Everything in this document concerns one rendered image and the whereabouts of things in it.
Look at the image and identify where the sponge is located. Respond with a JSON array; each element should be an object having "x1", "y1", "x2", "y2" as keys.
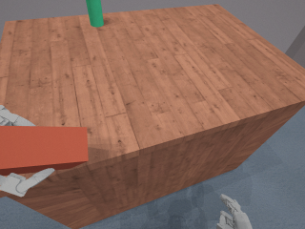
[{"x1": 0, "y1": 125, "x2": 89, "y2": 176}]

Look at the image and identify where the table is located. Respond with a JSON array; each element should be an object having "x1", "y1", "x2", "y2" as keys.
[{"x1": 0, "y1": 4, "x2": 305, "y2": 229}]

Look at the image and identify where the robot right hand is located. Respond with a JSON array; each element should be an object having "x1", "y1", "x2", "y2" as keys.
[{"x1": 216, "y1": 194, "x2": 253, "y2": 229}]

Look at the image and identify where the robot left hand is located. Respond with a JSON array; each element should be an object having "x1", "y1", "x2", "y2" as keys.
[{"x1": 0, "y1": 105, "x2": 55, "y2": 197}]

